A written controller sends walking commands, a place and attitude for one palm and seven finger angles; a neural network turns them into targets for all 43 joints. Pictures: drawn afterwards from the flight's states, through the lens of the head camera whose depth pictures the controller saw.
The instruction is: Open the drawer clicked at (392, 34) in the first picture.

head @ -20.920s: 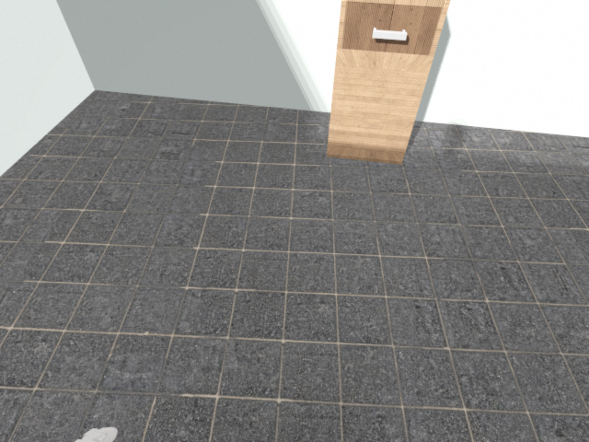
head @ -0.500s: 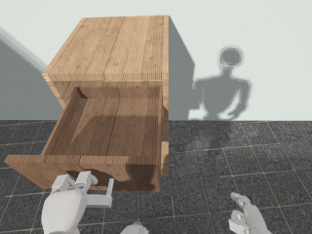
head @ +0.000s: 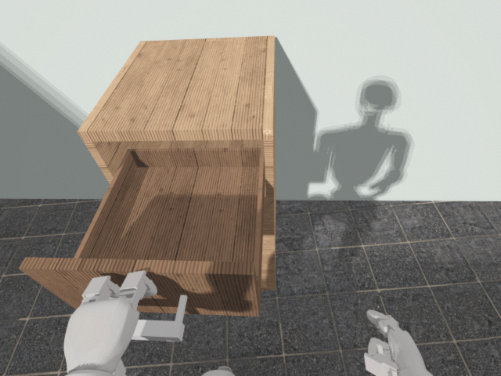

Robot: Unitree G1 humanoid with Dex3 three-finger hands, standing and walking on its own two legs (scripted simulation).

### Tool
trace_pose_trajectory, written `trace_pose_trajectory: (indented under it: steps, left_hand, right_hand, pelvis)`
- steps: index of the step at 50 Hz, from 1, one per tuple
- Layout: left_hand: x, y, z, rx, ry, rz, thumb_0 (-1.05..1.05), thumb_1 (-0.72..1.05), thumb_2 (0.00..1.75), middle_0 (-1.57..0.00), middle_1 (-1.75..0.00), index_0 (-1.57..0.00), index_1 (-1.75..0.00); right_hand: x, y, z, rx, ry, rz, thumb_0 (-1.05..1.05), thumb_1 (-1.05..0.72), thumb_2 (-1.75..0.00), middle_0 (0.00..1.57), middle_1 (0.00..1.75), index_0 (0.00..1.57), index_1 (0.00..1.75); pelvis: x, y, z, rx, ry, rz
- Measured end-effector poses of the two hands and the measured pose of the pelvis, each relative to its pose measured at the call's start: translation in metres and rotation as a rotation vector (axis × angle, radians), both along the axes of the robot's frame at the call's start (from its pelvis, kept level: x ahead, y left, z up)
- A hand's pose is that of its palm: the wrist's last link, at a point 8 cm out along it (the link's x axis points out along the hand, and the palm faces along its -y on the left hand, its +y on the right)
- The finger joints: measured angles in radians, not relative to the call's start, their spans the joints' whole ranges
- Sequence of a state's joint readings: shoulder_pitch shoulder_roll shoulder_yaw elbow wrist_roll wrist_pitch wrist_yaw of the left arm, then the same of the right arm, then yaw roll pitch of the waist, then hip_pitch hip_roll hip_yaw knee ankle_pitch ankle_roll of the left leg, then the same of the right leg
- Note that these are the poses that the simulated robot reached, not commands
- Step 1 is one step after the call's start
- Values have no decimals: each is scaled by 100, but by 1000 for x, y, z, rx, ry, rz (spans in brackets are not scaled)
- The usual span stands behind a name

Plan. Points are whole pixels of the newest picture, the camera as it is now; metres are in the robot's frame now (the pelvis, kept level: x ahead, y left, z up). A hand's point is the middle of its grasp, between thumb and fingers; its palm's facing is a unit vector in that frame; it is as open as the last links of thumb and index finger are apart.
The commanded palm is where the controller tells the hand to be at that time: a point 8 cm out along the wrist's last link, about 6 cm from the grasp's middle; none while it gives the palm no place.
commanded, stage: lift the hand off the handle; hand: left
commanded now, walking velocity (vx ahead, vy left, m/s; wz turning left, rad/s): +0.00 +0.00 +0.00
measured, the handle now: (144, 315) +0.22 +0.21 -0.03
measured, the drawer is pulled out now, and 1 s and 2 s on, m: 0.30 0.30 0.30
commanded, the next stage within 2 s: draw the hand back to the body in 1.30 s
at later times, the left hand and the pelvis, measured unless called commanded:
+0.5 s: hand (117, 325) +0.18 +0.21 +0.05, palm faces +0.02 -0.14 -0.99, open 13.4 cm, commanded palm +0.16 +0.21 +0.12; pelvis +0.01 +0.00 +0.01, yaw +0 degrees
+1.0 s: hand (104, 315) +0.18 +0.21 +0.09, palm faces +0.06 -0.15 -0.99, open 13.8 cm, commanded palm +0.16 +0.21 +0.16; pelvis +0.01 +0.00 +0.02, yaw +0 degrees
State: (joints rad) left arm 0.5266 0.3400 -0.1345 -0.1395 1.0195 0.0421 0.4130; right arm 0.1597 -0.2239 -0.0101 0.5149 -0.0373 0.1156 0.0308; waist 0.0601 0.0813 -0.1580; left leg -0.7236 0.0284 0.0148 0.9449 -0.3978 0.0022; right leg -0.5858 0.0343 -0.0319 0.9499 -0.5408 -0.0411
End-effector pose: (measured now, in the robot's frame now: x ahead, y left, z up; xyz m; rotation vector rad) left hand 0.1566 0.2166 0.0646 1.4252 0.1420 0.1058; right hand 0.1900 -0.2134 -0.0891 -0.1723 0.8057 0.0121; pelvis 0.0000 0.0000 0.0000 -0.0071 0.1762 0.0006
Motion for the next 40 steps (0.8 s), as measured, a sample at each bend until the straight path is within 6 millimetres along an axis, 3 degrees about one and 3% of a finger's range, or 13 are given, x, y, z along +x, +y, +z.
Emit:
trace_pose_trajectory:
  steps: [15,40]
  left_hand:
    - [2,-5,17,2,-1,-33,-1,-48,30,-32,-120,-39,-123]
    - [-1,-3,66,-10,-66,-30,-1,-49,30,-32,-120,-33,-121]
  right_hand:
    - [5,-5,7,9,-14,-8,2,-90,-90,20,30,20,30]
    - [18,-2,29,45,-69,4,2,-90,-90,20,30,20,30]
  pelvis:
    - [5,-3,7,6,-20,-4]
    - [10,-3,21,8,-65,-12]
